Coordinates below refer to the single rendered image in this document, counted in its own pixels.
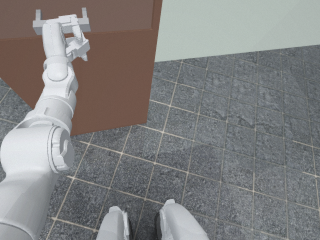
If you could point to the left robot hand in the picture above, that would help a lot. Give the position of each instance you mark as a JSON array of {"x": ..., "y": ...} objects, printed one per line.
[{"x": 54, "y": 42}]

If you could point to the robot left upper arm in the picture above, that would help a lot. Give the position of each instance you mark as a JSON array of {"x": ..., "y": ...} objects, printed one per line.
[{"x": 33, "y": 159}]

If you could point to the robot left thigh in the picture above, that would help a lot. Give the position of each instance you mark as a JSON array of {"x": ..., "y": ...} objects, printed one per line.
[{"x": 115, "y": 226}]

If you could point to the drawer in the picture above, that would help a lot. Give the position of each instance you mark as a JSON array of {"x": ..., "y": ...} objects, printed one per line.
[{"x": 17, "y": 16}]

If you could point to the handle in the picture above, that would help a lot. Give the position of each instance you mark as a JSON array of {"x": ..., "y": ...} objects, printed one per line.
[{"x": 39, "y": 22}]

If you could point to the robot left forearm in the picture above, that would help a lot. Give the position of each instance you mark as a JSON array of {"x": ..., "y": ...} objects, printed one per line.
[{"x": 57, "y": 102}]

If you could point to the robot thigh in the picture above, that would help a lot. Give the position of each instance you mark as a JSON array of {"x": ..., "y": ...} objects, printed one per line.
[
  {"x": 177, "y": 220},
  {"x": 115, "y": 226}
]

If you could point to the robot right thigh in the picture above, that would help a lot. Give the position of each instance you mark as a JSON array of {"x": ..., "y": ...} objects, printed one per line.
[{"x": 177, "y": 220}]

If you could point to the cabinet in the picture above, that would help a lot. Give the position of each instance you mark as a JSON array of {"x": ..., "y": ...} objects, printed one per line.
[{"x": 114, "y": 84}]

